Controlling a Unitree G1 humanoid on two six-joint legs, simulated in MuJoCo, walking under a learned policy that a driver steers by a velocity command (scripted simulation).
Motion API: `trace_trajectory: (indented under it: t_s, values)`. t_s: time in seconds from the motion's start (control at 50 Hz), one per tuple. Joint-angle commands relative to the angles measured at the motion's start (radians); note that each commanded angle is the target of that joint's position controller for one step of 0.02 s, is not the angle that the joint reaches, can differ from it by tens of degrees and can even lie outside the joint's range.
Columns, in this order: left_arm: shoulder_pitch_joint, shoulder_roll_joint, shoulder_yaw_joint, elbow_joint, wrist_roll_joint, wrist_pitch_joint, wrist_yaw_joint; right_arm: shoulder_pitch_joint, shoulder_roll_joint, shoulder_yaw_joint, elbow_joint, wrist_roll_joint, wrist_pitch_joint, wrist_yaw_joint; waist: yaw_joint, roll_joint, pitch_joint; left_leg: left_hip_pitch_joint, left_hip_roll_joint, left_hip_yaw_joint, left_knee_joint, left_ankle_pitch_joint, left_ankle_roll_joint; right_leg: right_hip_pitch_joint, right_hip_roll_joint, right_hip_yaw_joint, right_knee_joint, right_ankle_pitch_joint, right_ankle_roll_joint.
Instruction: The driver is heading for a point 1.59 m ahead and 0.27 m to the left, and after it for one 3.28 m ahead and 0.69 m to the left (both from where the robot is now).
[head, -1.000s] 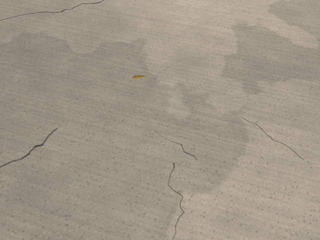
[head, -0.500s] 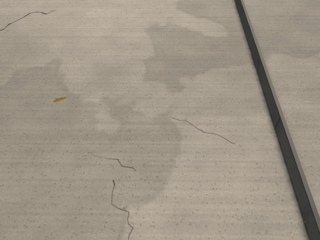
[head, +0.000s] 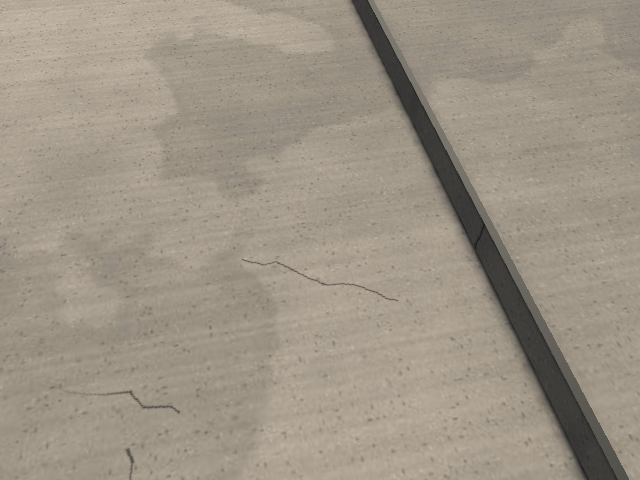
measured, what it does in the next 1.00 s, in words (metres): walks ahead: right foot, then left foot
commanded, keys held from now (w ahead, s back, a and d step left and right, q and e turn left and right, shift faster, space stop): w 0.94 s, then no key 0.06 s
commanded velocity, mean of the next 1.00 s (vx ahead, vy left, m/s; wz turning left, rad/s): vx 0.49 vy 0.00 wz -0.09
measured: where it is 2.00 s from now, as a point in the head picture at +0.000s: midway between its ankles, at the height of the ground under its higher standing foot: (357, 375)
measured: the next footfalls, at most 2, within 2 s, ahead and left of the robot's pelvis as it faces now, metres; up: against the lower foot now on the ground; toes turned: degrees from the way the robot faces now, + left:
right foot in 0.30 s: +0.28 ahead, -0.17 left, +0.00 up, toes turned -4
left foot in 0.84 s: +0.60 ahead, +0.05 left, +0.00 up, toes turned -2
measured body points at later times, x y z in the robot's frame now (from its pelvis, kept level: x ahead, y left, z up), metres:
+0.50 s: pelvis +0.24 -0.08 +0.02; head +0.26 -0.09 +0.47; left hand +0.35 +0.18 -0.08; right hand +0.34 -0.36 -0.11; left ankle +0.26 +0.09 -0.65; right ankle +0.24 -0.16 -0.73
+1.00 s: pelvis +0.50 -0.02 +0.01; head +0.54 -0.01 +0.46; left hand +0.60 +0.25 -0.12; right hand +0.61 -0.30 -0.10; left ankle +0.56 +0.05 -0.73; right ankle +0.45 -0.18 -0.64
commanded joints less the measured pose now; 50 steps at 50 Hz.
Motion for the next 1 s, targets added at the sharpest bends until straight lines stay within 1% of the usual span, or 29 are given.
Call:
trace_trajectory:
  t_s: [0.02,0.08,0.12,0.18,0.24,0.28,0.3,0.32,0.34,0.36,0.38,0.4,0.44,0.5,0.54,0.6,0.66,0.74,0.78,0.8,0.82,0.84,0.86,0.88,0.9,0.92,0.94,0.96,1.0]
  values:
    - [-0.01,0.06,0.023,-0.113,0.03,-0.01,0.001,-0.063,-0.12,-0.025,-0.04,-0.002,-0.026,-0.012,0.03,0.141,0.022,0.017,0.271,-0.325,-0.37,-0.069,0.179,-0.14,-0.126,0.066,-0.241,0.169,-0.002]
    - [-0.071,0.018,0.004,-0.133,0.052,-0.025,-0.013,-0.026,-0.149,-0.034,-0.008,0.005,-0.023,-0.021,0.014,0.125,-0.018,0.017,0.242,-0.172,-0.373,0.232,0.198,-0.049,-0.143,-0.004,-0.54,0.318,0.031]
    - [-0.132,-0.001,-0.011,-0.142,0.045,-0.032,-0.028,-0.007,-0.175,-0.041,0.0,0.024,-0.012,-0.026,-0.009,0.105,-0.04,0.035,0.235,-0.118,-0.372,0.241,0.191,0.029,-0.129,-0.034,-0.723,0.385,0.036]
    - [-0.255,0.027,-0.011,-0.177,0.033,-0.03,-0.043,0.06,-0.208,-0.05,0.019,0.048,0.001,-0.022,-0.064,0.099,-0.01,0.115,0.265,-0.133,-0.377,0.111,0.18,0.038,-0.108,-0.064,-0.872,0.381,0.029]
    - [-0.323,0.059,-0.002,-0.202,0.032,-0.038,-0.052,0.108,-0.229,-0.055,0.039,0.052,0.02,-0.02,-0.088,0.093,0.019,0.212,0.298,-0.153,-0.329,0.058,0.154,0.049,-0.083,-0.093,-0.989,0.308,-0.005]
    - [-0.248,0.08,0.014,-0.182,0.037,-0.039,-0.051,0.115,-0.23,-0.051,0.048,0.053,0.033,-0.018,-0.036,0.095,-0.018,0.21,0.272,-0.124,-0.219,0.172,0.121,0.218,-0.035,-0.143,-1.071,0.266,-0.035]
    - [-0.12,0.131,0.041,-0.147,0.039,-0.037,-0.044,0.116,-0.195,-0.038,0.051,0.044,0.032,-0.015,0.025,0.07,-0.095,0.169,0.215,-0.064,-0.037,0.308,0.089,0.411,-0.037,-0.121,-1.086,0.266,-0.069]
    - [0.072,0.224,0.067,-0.121,0.049,-0.034,-0.031,0.098,-0.127,-0.012,0.016,0.013,0.022,-0.012,0.097,-0.084,-0.245,-0.024,0.139,0.027,0.332,0.124,0.028,0.695,-0.257,0.147,-1.096,0.313,-0.149]
    - [0.109,0.284,0.075,-0.109,0.05,-0.037,-0.041,0.145,-0.081,0.005,-0.01,0.021,-0.004,-0.009,0.062,-0.306,-0.3,-0.37,0.014,-0.003,0.605,-0.327,-0.009,0.89,-0.415,0.561,-1.234,0.156,-0.284]
    - [0.103,0.198,0.054,-0.115,0.049,-0.042,-0.047,0.095,-0.177,-0.021,0.002,0.039,-0.015,-0.007,0.089,-0.164,-0.253,-0.483,0.062,-0.087,0.724,-0.317,-0.001,0.861,-0.398,0.569,-1.267,0.076,-0.272]
    - [0.039,0.166,0.039,-0.124,0.049,-0.046,-0.049,0.035,-0.193,-0.025,-0.019,0.047,-0.017,-0.006,0.069,-0.122,-0.164,-0.511,0.102,-0.075,0.721,-0.22,0.011,0.766,-0.365,0.435,-1.275,0.136,-0.243]
    - [-0.032,0.14,0.03,-0.133,0.05,-0.047,-0.053,0.011,-0.175,-0.023,-0.014,0.037,-0.011,-0.011,0.037,-0.053,-0.117,-0.463,0.138,-0.064,0.674,-0.14,0.007,0.654,-0.318,0.333,-1.294,0.226,-0.227]
    - [-0.109,0.106,0.021,-0.131,0.054,-0.053,-0.056,0.005,-0.153,-0.025,-0.012,0.023,0.008,-0.014,-0.02,-0.052,-0.063,-0.357,0.174,-0.071,0.572,-0.056,-0.01,0.501,-0.262,0.222,-1.355,0.35,-0.206]
    - [-0.102,0.118,0.028,-0.1,0.048,-0.072,-0.051,-0.014,-0.123,-0.022,-0.019,0.018,0.029,-0.018,-0.043,-0.034,-0.053,-0.341,0.164,-0.061,0.469,0.035,-0.031,0.469,-0.241,0.129,-1.399,0.486,-0.209]
    - [-0.074,0.128,0.033,-0.072,0.043,-0.072,-0.043,-0.084,-0.108,-0.016,-0.04,0.012,0.029,-0.019,-0.03,-0.013,-0.035,-0.36,0.157,-0.06,0.344,0.126,-0.042,0.479,-0.233,0.083,-1.41,0.517,-0.202]
    - [-0.034,0.14,0.035,-0.033,0.039,-0.07,-0.036,-0.177,-0.088,-0.006,-0.064,0.017,0.026,-0.01,-0.001,-0.026,-0.01,-0.315,0.134,-0.048,0.163,0.269,-0.04,0.472,-0.212,0.019,-1.422,0.492,-0.178]
    - [0.013,0.154,0.039,0.009,0.034,-0.069,-0.032,-0.266,-0.091,-0.001,-0.091,0.024,0.021,0.001,0.031,-0.03,0.024,-0.276,0.11,-0.032,0.05,0.323,-0.032,0.49,-0.218,-0.001,-1.421,0.442,-0.171]
    - [0.048,0.164,0.044,0.059,0.029,-0.056,-0.028,-0.332,-0.109,0.0,-0.126,0.027,0.01,0.023,0.041,-0.039,0.056,-0.287,0.098,-0.033,-0.029,0.23,0.011,0.595,-0.269,0.014,-1.36,0.477,-0.157]
    - [0.04,0.178,0.048,0.073,0.028,-0.047,-0.025,-0.301,-0.128,-0.006,-0.122,0.025,0.004,0.03,0.019,-0.052,0.033,-0.21,0.077,-0.009,-0.054,0.152,0.039,0.631,-0.277,0.012,-1.305,0.603,-0.141]
    - [0.026,0.184,0.048,0.076,0.028,-0.043,-0.024,-0.238,-0.145,-0.016,-0.106,0.023,0.002,0.029,-0.019,-0.061,-0.008,-0.103,0.045,0.024,-0.07,0.128,0.057,0.633,-0.262,-0.005,-1.233,0.761,-0.128]
    - [0.016,0.174,0.042,0.076,0.03,-0.037,-0.022,-0.102,-0.177,-0.037,-0.06,0.019,0.002,0.024,-0.084,-0.051,-0.087,0.091,0.016,0.049,-0.082,0.144,0.083,0.599,-0.215,-0.042,-1.084,0.892,-0.106]
    - [0.009,0.149,0.028,0.058,0.044,-0.036,-0.019,0.087,-0.239,-0.058,-0.013,0.012,0.002,0.015,-0.156,0.0,-0.22,0.396,0.123,-0.065,-0.03,0.203,0.138,0.427,-0.166,-0.08,-0.831,0.756,-0.07]
    - [0.118,0.044,-0.005,0.043,0.046,-0.055,-0.031,0.201,-0.322,-0.08,0.006,0.005,0.01,0.011,-0.131,0.242,-0.373,0.797,0.375,-0.526,-0.091,0.002,0.302,-0.009,0.001,-0.118,-0.422,0.265,0.017]
    - [0.088,0.086,0.002,0.06,0.038,-0.078,-0.034,0.211,-0.247,-0.055,0.01,0.021,0.016,0.01,-0.149,0.267,-0.414,0.814,0.407,-0.737,-0.23,-0.095,0.305,-0.129,0.025,0.028,-0.287,-0.137,0.008]
    - [0.006,0.152,0.021,0.035,0.014,-0.089,-0.039,0.126,-0.21,-0.042,-0.001,0.027,0.016,0.007,-0.138,0.21,-0.258,0.695,0.379,-0.6,-0.252,-0.144,0.257,-0.222,-0.034,0.027,-0.238,-0.085,-0.004]
    - [-0.062,0.15,0.018,0.02,0.012,-0.092,-0.035,0.048,-0.185,-0.035,-0.021,0.023,0.016,0.005,-0.11,0.133,-0.159,0.536,0.346,-0.478,-0.274,-0.089,0.228,-0.209,-0.089,-0.01,-0.278,0.008,-0.012]
    - [-0.098,0.141,0.021,0.014,0.03,-0.087,-0.028,-0.006,-0.158,-0.027,-0.026,0.014,0.013,0.007,-0.079,0.089,-0.084,0.389,0.308,-0.394,-0.307,-0.014,0.213,-0.169,-0.125,-0.026,-0.343,0.076,-0.01]
    - [-0.088,0.133,0.027,0.017,0.04,-0.076,-0.02,-0.04,-0.132,-0.018,-0.031,0.0,0.006,0.008,-0.04,0.114,-0.054,0.29,0.276,-0.328,-0.331,0.134,0.197,-0.098,-0.149,-0.021,-0.39,0.119,-0.007]
    - [-0.037,0.094,0.022,0.034,0.046,-0.054,-0.014,-0.05,-0.126,-0.016,-0.017,-0.003,-0.003,0.01,-0.001,0.126,-0.056,0.204,0.25,-0.225,-0.341,0.45,0.203,-0.004,-0.147,-0.034,-0.433,0.13,0.017]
